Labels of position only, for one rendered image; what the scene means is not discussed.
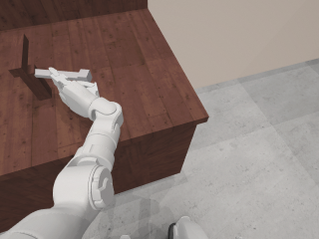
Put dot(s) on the right robot shin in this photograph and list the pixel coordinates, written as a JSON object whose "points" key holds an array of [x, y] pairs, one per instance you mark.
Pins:
{"points": [[184, 218]]}

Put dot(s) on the left robot upper arm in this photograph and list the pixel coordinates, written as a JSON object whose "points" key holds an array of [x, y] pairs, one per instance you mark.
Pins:
{"points": [[80, 193]]}

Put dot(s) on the robot right thigh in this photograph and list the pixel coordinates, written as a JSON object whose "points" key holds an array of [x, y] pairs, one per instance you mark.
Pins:
{"points": [[188, 230]]}

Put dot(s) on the robot left hand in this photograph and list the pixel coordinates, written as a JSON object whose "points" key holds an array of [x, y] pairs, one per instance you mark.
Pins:
{"points": [[77, 95]]}

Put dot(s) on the counter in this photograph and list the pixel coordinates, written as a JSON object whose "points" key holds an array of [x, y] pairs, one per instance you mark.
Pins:
{"points": [[132, 64]]}

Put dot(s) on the tap lever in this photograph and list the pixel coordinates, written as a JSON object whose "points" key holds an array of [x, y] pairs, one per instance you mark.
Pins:
{"points": [[83, 75]]}

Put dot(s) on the left robot forearm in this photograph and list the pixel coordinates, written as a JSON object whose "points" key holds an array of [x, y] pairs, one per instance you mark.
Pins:
{"points": [[102, 140]]}

